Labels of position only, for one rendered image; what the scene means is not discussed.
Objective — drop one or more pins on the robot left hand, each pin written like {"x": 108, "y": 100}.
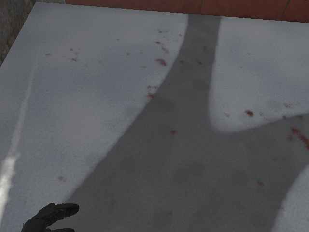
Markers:
{"x": 48, "y": 215}

